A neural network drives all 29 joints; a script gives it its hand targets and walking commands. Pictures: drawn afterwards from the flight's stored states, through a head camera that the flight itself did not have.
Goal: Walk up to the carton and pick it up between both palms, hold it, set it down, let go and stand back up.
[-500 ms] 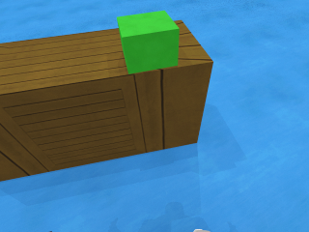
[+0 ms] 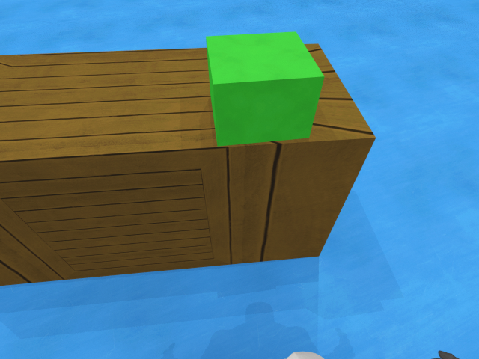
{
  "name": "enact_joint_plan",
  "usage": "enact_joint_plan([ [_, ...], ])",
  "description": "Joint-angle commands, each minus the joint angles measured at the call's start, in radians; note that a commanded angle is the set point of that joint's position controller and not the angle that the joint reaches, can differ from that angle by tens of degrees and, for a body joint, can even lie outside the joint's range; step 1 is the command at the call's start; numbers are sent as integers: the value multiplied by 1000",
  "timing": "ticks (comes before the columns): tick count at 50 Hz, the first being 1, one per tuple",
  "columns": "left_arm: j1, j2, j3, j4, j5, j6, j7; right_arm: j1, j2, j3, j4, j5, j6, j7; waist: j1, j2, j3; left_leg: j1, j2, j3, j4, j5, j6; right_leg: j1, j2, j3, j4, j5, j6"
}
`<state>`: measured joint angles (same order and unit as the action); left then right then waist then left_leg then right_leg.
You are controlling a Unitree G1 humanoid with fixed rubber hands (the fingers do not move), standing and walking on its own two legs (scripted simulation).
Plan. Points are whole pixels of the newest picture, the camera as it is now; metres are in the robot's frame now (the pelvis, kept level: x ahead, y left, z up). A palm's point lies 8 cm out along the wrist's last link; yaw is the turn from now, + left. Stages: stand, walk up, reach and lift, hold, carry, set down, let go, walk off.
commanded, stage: walk up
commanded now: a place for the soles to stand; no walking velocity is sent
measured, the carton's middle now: (257, 87) +0.75 -0.04 +0.05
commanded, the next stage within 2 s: none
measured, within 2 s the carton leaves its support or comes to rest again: neither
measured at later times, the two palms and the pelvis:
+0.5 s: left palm (76, 334) +0.20 +0.30 -0.08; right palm (433, 292) +0.25 -0.35 -0.10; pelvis +0.17 -0.03 +0.00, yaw +1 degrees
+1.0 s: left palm (130, 244) +0.38 +0.26 -0.11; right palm (417, 252) +0.35 -0.37 -0.12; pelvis +0.27 -0.05 -0.02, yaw +1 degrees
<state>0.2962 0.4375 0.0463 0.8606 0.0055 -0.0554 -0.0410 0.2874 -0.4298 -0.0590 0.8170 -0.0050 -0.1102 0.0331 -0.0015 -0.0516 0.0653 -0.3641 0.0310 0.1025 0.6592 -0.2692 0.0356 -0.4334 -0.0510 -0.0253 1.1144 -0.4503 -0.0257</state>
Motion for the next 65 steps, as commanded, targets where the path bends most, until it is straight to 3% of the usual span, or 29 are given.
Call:
enact_joint_plan([
  [1, 24, 186, 61, -73, -1, -19, -7, 71, -273, -74, -45, 1, -11, -19, -22, 198, -43, 158, 264, -298, -296, 198, 223, -150, -66, 32, -138, 7, 16],
  [4, -22, 166, 64, -98, 7, -10, -21, 54, -292, -77, -60, -9, -13, -12, -37, 278, -45, 124, 273, -285, -318, 33, 222, -97, -59, 5, -283, 89, 11],
  [7, -23, 180, 77, -88, 13, -20, -31, -15, -294, -69, -69, -4, -1, -8, -16, 252, -37, -18, 237, -224, -302, -198, 170, 74, -30, -27, -421, 172, -6],
  [9, 49, 198, 97, -53, 21, -30, -27, -44, -264, -57, -64, -10, 12, -5, 49, 160, -53, -191, 177, -154, -156, -343, 128, 305, 26, -72, -473, 185, -18],
  [10, 140, 233, 111, -29, 22, -38, -18, -29, -229, -40, -67, -17, 18, -5, 98, 22, -93, -281, 128, -105, 36, -360, 99, 443, 9, -9, -535, 63, -36],
  [11, 210, 342, 141, -30, 29, -50, -3, -40, -152, -18, -90, -4, 16, -5, 148, -273, -95, -478, -15, 10, 419, -292, 24, 512, -263, 502, -819, -344, -126],
  [12, 179, 366, 142, -59, 19, -53, 2, -43, -208, -28, -78, -7, 22, -17, 141, -178, -77, -511, -24, -156, 537, -275, 17, 437, -390, 757, -932, -422, -230],
  [14, 63, 311, 126, -82, -1, -47, 10, 5, -273, -40, -32, 5, 17, -19, 57, 19, 9, -475, 64, -182, 531, -139, 6, 358, -383, 589, -877, -236, -255],
  [18, 13, 260, 99, -96, 6, -49, 10, 58, -226, -36, 13, 7, 15, 5, 27, -135, 17, -248, 98, -104, 278, -154, -15, 174, -273, 252, -800, 179, -238],
  [22, 2, 275, 95, -116, 8, -47, 0, 7, -205, -45, -9, -4, 19, 20, 37, -124, -24, -122, 67, -47, 112, -27, -9, 139, -252, 202, -786, 67, -219],
  [26, -61, 224, 66, -131, 5, -28, -1, 98, -223, -69, 8, -13, 4, 12, -43, -31, -46, 211, -8, -5, -21, 5, 28, -81, -166, 69, -606, -91, -135],
  [27, -44, 181, 47, -132, -1, -25, 0, 145, -260, -81, 9, -19, 1, 0, -78, 104, -78, 322, 46, -164, -124, -168, 75, -174, -92, -7, -424, -49, -91],
  [28, -42, 142, 40, -144, -4, -23, 3, 224, -356, -112, 1, -24, -5, -13, -125, 304, -110, 403, 325, -691, -356, -444, 202, -341, 43, -88, -69, -66, -26],
  [29, -32, 208, 53, -135, 3, -15, 19, 225, -368, -113, -7, -7, -4, -15, -121, 225, -101, 407, 417, -833, -420, -404, 272, -370, 31, 32, 49, -118, -9],
  [30, -31, 231, 53, -122, 1, -16, 25, 183, -337, -107, -20, 2, -2, -20, -92, 114, -57, 378, 394, -729, -361, -225, 278, -374, -14, 63, 88, -80, 0],
  [31, -18, 212, 49, -104, -3, -18, 24, 166, -324, -95, -26, 5, -2, -27, -76, 96, -61, 371, 361, -609, -315, -43, 267, -358, -38, 67, 85, -41, -4],
  [34, 49, 194, 54, -66, -2, -11, 18, 85, -269, -63, -39, 8, 0, -38, -21, 152, -50, 197, 278, -340, -226, 343, 221, -189, -55, 45, -72, -18, 14],
  [37, 44, 143, 52, -60, -1, 4, 24, 32, -252, -44, -60, -2, 9, -41, -12, 233, -49, 59, 261, -232, -183, 546, 213, -36, -35, -2, -207, 72, 19],
  [41, 58, 149, 64, -41, 5, 4, 42, -67, -230, -14, -62, 12, 37, -43, 36, 253, -98, -94, 192, -141, -20, 382, 127, 231, 25, -44, -439, 258, -17],
  [42, 52, 185, 77, -40, 17, -1, 47, -69, -194, -1, -59, 19, 48, -42, 48, 180, -117, -147, 158, -120, 39, 194, 79, 292, 16, 0, -493, 280, -31],
  [43, 23, 236, 85, -48, 21, -11, 51, -38, -141, 17, -54, 16, 55, -41, 31, 6, -142, -216, 90, -67, 167, -17, 28, 310, -136, 220, -595, 306, -67],
  [44, -27, 290, 93, -65, 13, -13, 48, 5, -141, 14, -35, 21, 67, -47, 8, -101, -145, -151, 18, -66, 240, -276, -12, 175, -325, 473, -712, 211, -192],
  [45, -68, 292, 91, -65, 7, -8, 47, -7, -202, -6, 1, 25, 78, -55, 9, -54, -119, -80, 39, -116, 306, -351, -12, 102, -337, 481, -707, 180, -238],
  [46, -112, 268, 77, -69, 5, -6, 49, -16, -209, -5, 14, 25, 74, -55, -2, -47, -105, -62, 39, -102, 258, -326, -9, 76, -300, 430, -682, 183, -235],
  [48, -194, 224, 55, -56, 1, 7, 49, 44, -212, -11, 73, 20, 61, -59, -45, -107, -77, 44, 44, -89, 74, -143, 9, -14, -206, 279, -618, 146, -144],
  [50, -213, 172, 37, -34, -2, 21, 40, -20, -254, -12, 81, -1, 50, -52, -17, 21, -49, -12, 100, -242, -94, -142, 44, -3, -78, 150, -521, 79, -62],
  [51, -204, 171, 35, -13, -5, 20, 42, -86, -254, -8, 82, 4, 48, -49, 10, 20, -56, -55, 124, -273, -99, -91, 55, 58, -58, 134, -520, 103, -42],
  [57, -253, 183, 19, 57, -12, 5, 46, -105, -195, 18, 167, 14, 54, -52, -14, -1, -173, 98, 67, -149, -58, 132, 15, 170, -143, 169, -571, 412, -80],
  [65, -325, 160, 1, 141, -12, 16, 43, -207, -181, 28, 244, 14, 58, -45, -2, 14, -139, 123, 85, -171, -185, 132, 13, 217, -117, 120, -670, 311, -38],
])
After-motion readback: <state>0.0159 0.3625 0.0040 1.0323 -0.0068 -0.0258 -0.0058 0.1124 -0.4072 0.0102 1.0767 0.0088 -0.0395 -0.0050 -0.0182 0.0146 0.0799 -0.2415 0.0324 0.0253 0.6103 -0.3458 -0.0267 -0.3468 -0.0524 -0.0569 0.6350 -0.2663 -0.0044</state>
